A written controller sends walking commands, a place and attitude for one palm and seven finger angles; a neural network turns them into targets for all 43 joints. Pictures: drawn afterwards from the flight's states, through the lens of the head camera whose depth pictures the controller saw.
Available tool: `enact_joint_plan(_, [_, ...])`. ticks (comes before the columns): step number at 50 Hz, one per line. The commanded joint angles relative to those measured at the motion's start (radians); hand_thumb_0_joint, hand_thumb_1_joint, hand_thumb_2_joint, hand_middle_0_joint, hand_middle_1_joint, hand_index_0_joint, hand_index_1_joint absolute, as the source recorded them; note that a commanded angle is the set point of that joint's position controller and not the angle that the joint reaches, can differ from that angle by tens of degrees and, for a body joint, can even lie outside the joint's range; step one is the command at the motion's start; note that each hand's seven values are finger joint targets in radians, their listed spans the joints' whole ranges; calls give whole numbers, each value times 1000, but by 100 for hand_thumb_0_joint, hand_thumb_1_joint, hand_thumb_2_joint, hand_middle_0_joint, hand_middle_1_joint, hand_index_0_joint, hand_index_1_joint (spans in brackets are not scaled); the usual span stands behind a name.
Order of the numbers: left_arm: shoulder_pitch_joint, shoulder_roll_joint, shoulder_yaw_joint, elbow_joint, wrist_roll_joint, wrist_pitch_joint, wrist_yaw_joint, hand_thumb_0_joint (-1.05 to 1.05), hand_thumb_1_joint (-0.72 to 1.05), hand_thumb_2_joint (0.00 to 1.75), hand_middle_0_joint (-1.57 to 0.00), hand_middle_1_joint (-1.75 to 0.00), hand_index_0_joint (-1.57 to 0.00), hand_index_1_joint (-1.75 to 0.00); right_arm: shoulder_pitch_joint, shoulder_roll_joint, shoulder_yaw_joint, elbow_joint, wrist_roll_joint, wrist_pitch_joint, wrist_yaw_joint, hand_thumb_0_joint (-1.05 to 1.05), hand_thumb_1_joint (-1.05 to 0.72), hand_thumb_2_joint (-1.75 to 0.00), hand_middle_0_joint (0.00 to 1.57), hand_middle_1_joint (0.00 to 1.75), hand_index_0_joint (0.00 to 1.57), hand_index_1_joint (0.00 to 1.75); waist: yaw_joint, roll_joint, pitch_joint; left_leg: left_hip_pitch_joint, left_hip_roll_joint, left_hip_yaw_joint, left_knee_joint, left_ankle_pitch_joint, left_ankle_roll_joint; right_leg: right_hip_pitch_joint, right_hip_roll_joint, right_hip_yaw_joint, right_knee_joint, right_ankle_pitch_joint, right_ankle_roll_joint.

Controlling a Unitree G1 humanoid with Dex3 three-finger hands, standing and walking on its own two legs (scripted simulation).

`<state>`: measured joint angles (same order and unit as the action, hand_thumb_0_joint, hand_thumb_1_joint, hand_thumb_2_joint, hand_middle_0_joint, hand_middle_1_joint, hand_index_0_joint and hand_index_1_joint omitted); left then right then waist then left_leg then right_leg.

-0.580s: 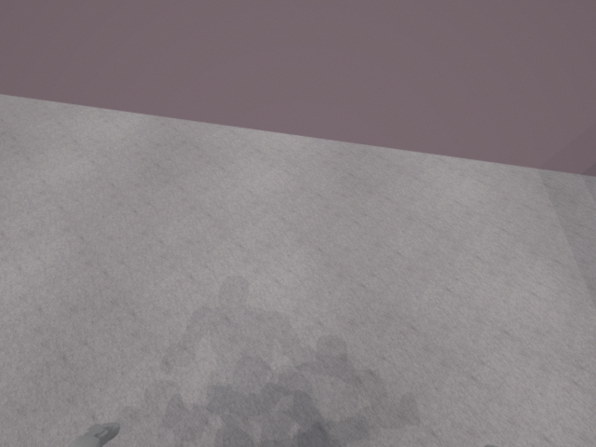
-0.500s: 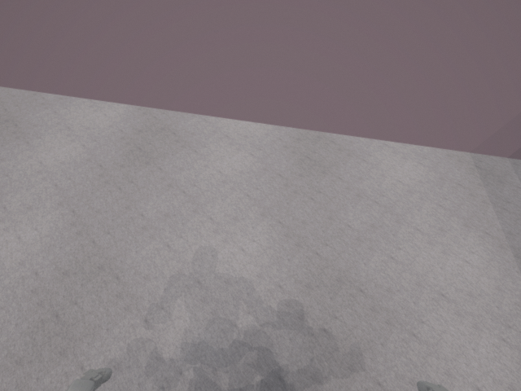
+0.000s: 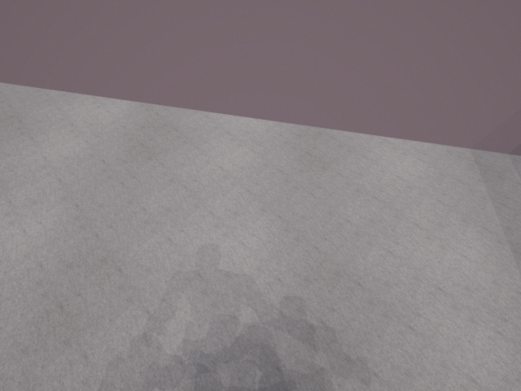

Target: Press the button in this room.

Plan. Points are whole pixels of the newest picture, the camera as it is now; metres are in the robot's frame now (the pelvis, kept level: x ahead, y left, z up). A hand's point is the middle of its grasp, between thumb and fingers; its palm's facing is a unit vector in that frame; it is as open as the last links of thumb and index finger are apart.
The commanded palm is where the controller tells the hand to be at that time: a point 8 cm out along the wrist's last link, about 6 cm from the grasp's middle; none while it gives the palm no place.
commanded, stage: stand and wait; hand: left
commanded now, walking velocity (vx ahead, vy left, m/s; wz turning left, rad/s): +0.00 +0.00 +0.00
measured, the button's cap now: out of the picture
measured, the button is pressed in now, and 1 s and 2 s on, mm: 0 0 0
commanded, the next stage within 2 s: turn or walk to find it in 0.32 s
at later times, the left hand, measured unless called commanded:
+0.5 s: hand out of the picture +0.07 +0.23 -0.16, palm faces +0.00 -0.95 -0.32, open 7.3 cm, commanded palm none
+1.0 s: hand out of the picture +0.01 +0.20 -0.17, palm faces +0.18 -0.95 -0.26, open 7.3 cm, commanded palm none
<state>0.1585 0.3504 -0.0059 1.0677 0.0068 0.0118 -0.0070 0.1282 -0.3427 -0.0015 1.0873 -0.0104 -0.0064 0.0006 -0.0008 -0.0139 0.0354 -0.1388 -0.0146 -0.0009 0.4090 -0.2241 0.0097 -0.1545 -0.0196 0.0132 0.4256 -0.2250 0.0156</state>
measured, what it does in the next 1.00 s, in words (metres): lifts its right foot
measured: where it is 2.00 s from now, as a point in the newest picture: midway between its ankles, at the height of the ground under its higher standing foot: outside the picture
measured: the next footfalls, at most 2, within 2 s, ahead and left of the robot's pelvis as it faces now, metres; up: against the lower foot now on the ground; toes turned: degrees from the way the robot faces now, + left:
right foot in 1.06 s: -0.02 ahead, -0.14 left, +0.00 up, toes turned +12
left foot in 1.48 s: -0.10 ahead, +0.10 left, +0.00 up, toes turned +28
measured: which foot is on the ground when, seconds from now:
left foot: down 0.00-1.00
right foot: down 0.00-0.72, up 0.74-1.00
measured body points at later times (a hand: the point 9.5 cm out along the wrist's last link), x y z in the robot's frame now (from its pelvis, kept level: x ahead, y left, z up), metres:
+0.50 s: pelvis -0.02 -0.01 +0.00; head -0.02 -0.01 +0.45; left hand +0.07 +0.28 -0.13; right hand +0.06 -0.30 -0.14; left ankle +0.00 +0.11 -0.74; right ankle +0.01 -0.13 -0.74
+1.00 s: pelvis -0.05 -0.02 -0.01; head +0.00 -0.01 +0.44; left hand +0.00 +0.25 -0.15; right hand +0.03 -0.25 -0.16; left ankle +0.00 +0.11 -0.74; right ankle -0.06 -0.15 -0.72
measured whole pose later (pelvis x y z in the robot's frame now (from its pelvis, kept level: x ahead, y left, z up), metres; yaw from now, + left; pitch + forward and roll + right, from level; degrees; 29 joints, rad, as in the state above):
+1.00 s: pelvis -0.05 -0.02 -0.01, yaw +11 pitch +1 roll -1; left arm 0.16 0.23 0.04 0.93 0.00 0.05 0.02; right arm 0.24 -0.20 -0.05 0.98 -0.02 0.04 -0.01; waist -0.04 0.02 0.06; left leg -0.35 -0.07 -0.18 0.47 -0.13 0.00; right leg -0.30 0.00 0.01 0.73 -0.46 0.04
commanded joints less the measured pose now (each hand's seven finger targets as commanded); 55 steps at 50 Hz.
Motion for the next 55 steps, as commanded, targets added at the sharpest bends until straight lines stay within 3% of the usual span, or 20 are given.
enact_joint_plan(1, [-68,200,42,-67,4,-34,17,0,90,90,-20,-30,-20,-30,-76,-212,-43,-69,1,-28,-13,0,-90,-90,20,30,20,30,2,19,-54,-14,126,-99,-90,92,28,5,-99,85,-84,92,-41])
enact_joint_plan(18, [-72,207,44,-50,5,-38,17,0,90,90,-20,-30,-20,-30,-57,-209,-42,-43,-1,-24,-8,0,-90,-90,20,30,20,30,0,7,-28,-36,122,-105,-88,72,21,-25,-106,101,-108,34,-44])
enact_joint_plan(21, [-44,155,41,-55,4,-22,24,0,90,90,-20,-30,-20,-30,-31,-150,-33,-49,-3,-9,-5,0,-90,-90,20,30,20,30,2,-1,-30,-73,115,-105,-47,89,14,-29,-116,89,-78,26,-33])
enact_joint_plan(24, [0,101,34,-60,5,-2,30,0,90,90,-20,-30,-20,-30,5,-79,-22,-59,-6,9,-2,0,-90,-90,20,30,20,30,6,-16,-18,-140,98,-99,1,70,4,-41,-139,89,-63,-1,-26])
enact_joint_plan(31, [1,123,56,-137,11,10,41,0,90,90,-20,-30,-20,-30,80,-56,-47,-104,-3,33,1,0,-90,-90,20,30,20,30,-12,-108,-57,-149,52,-53,213,24,-6,-111,-254,109,-40,49,-100])
enact_joint_plan(33, [-14,104,59,-162,13,15,42,0,90,90,-20,-30,-20,-30,104,-50,-53,-112,-4,32,3,0,-90,-90,20,30,20,30,-25,-54,-46,-129,75,-97,150,51,8,-167,-217,48,31,-2,-74])
enact_joint_plan(34, [-26,82,58,-174,13,18,41,0,90,90,-20,-30,-20,-30,115,-64,-57,-119,-8,31,5,0,-90,-90,20,30,20,30,-32,26,-26,-152,112,-184,82,76,30,-194,-153,-9,108,-71,-38])
enact_joint_plan(35, [-26,45,57,-185,8,21,40,0,90,90,-20,-30,-20,-30,121,-95,-64,-128,-14,25,3,0,-90,-90,20,30,20,30,-35,171,-16,-175,195,-353,-46,85,81,-210,-50,-81,256,-143,8])
enact_joint_plan(36, [-33,29,54,-197,8,18,41,0,90,90,-20,-30,-20,-30,132,-123,-75,-136,-13,20,-2,0,-90,-90,20,30,20,30,-38,265,-6,-166,277,-501,-139,153,153,-253,5,-78,423,-272,24])
enact_joint_plan(37, [-18,26,59,-198,10,19,44,0,90,90,-20,-30,-20,-30,138,-121,-79,-141,-10,16,-11,0,-90,-90,20,30,20,30,-33,258,-30,-121,294,-531,-149,228,196,-292,-8,-17,544,-325,18])
enact_joint_plan(39, [3,16,67,-186,9,19,43,0,90,90,-20,-30,-20,-30,122,-99,-82,-151,-9,16,-21,0,-90,-90,20,30,20,30,-16,191,-55,-97,265,-474,-108,248,201,-317,-24,23,618,-291,17])
enact_joint_plan(41, [20,-11,65,-183,6,16,36,0,90,90,-20,-30,-20,-30,106,-86,-85,-164,-10,17,-25,0,-90,-90,20,30,20,30,-11,164,-87,-54,219,-407,-70,274,184,-315,-17,5,575,-262,26])
enact_joint_plan(46, [8,-54,63,-207,-3,11,37,0,90,90,-20,-30,-20,-30,164,-74,-100,-159,-15,28,-26,0,-90,-90,20,30,20,30,-39,167,-124,20,194,-446,-44,363,181,-250,22,-8,363,-272,32])
enact_joint_plan(48, [52,-54,66,-200,-7,12,39,0,90,90,-20,-30,-20,-30,147,-74,-105,-169,-15,34,-21,0,-90,-90,20,30,20,30,-23,180,-140,-10,171,-443,-38,334,159,-167,37,-18,246,-228,29])
enact_joint_plan(50, [114,-43,74,-184,-7,8,42,0,90,90,-20,-30,-20,-30,122,-68,-109,-183,-11,40,-15,0,-90,-90,20,30,20,30,6,161,-142,-106,120,-413,-10,231,107,-18,42,-38,51,-90,26])
enact_joint_plan(51, [153,-10,83,-176,-2,3,46,0,90,90,-20,-30,-20,-30,107,-44,-108,-193,-4,42,-10,0,-90,-90,20,30,20,30,24,110,-135,-226,81,-374,32,119,64,114,0,-15,-61,-17,17])
enact_joint_plan(52, [177,61,99,-176,13,-5,53,0,90,90,-20,-30,-20,-30,107,14,-101,-209,3,45,-5,0,-90,-90,20,30,20,30,37,-93,-113,-432,-13,-238,220,-115,-2,231,-211,176,-164,-110,-44])
enact_joint_plan(53, [140,123,105,-196,21,-6,54,0,90,90,-20,-30,-20,-30,74,36,-102,-237,-7,43,-8,0,-90,-90,20,30,20,30,46,-291,-26,-552,-95,-82,472,-309,-54,112,-435,412,-211,-50,-141])
enact_joint_plan(54, [97,98,92,-219,14,-4,56,0,90,90,-20,-30,-20,-30,59,-10,-114,-232,-17,45,-4,0,-90,-90,20,30,20,30,29,-172,2,-484,-36,-128,618,-293,-38,-46,-430,325,-193,2,-165])
enact_joint_plan(55, [37,52,93,-228,15,-16,58,0,90,90,-20,-30,-20,-30,77,-1,-113,-212,-17,55,3,0,-90,-90,20,30,20,30,-6,-212,33,-466,-13,-135,678,-232,-35,-98,-357,255,-202,32,-147])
